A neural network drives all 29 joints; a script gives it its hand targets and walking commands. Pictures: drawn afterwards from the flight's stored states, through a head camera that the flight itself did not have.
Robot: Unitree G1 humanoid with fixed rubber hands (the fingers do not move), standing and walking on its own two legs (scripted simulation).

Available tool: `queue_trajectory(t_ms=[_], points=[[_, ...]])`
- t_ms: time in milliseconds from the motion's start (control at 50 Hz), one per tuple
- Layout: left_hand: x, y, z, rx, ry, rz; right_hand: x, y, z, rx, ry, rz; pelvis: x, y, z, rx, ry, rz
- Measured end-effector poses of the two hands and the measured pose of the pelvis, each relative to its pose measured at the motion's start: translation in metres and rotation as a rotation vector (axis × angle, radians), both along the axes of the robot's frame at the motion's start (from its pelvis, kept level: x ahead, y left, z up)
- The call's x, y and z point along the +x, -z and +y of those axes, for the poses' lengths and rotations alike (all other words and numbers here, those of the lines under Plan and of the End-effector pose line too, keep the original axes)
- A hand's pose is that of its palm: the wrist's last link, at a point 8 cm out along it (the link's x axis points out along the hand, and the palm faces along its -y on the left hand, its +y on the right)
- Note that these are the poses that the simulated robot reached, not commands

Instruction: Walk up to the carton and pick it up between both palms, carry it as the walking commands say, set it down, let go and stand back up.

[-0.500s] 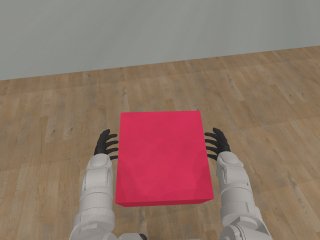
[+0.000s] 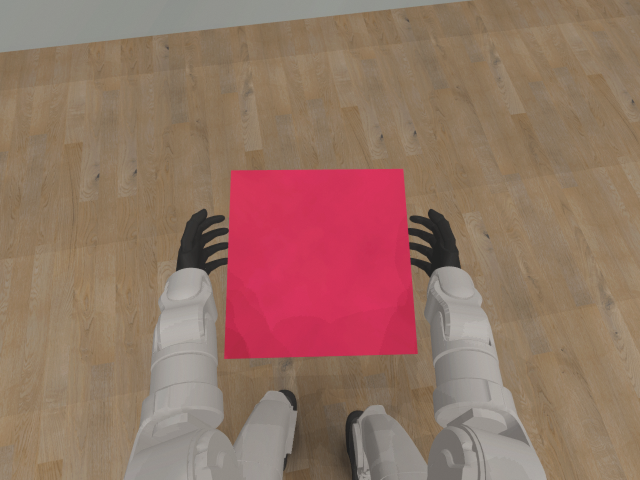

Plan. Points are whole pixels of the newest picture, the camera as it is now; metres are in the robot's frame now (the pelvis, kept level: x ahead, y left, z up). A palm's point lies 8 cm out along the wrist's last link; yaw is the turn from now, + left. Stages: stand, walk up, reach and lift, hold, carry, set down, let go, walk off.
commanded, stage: set down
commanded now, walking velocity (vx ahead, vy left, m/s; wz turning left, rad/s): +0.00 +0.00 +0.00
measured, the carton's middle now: (318, 267) +0.38 +0.03 -0.14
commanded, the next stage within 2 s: none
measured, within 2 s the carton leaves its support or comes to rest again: neither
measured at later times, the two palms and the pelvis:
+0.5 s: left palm (215, 269) +0.37 +0.19 -0.14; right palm (424, 268) +0.39 -0.13 -0.14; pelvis -0.02 +0.01 -0.08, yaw -1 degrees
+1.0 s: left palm (227, 274) +0.39 +0.19 -0.23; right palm (409, 271) +0.41 -0.13 -0.23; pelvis -0.04 +0.01 -0.15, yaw -2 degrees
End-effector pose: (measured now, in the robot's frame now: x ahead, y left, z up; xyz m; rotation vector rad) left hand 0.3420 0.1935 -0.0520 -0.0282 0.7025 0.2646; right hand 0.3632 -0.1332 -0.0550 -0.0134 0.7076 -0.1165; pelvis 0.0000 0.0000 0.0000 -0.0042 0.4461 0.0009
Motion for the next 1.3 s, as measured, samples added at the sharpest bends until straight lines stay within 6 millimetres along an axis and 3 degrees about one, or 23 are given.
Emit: queue_trajectory(t_ms=[540, 1300], points=[[0.031, 0.099, -0.001, -0.019, 0.009, -0.010, 0.029, 0.094, -0.001, -0.001, 0.020, -0.012, -0.020, 0.085, 0.007, -0.005, 0.008, 0.239], [0.061, 0.231, 0.001, 0.004, 0.018, 0.000, 0.063, 0.227, 0.002, -0.025, 0.020, -0.012, -0.052, 0.198, 0.002, -0.007, 0.029, 0.369]])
